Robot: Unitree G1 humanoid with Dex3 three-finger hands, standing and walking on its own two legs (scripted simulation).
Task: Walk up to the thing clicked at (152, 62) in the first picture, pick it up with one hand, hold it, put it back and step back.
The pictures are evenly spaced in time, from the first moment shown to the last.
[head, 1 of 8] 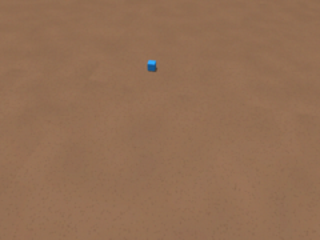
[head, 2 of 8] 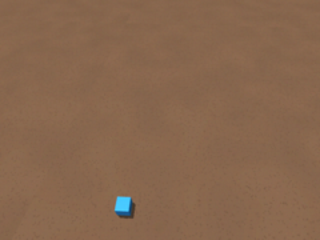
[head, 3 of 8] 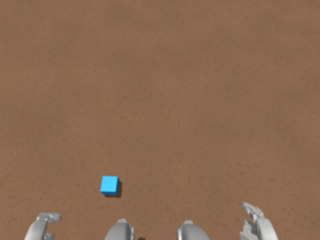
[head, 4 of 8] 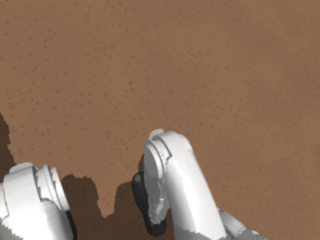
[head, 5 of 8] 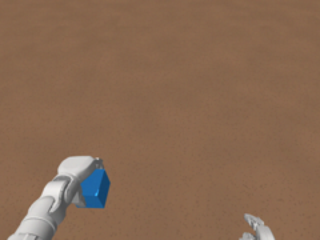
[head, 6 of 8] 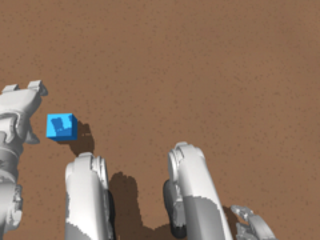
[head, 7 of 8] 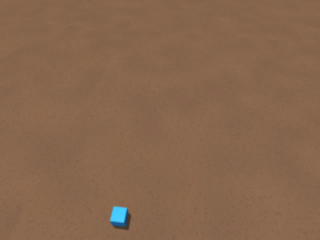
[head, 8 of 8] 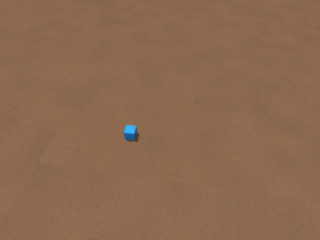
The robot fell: no
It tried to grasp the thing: yes
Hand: left
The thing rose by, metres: 0.65
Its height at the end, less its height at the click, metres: +0.00
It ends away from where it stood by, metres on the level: 0.02
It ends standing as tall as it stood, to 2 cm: yes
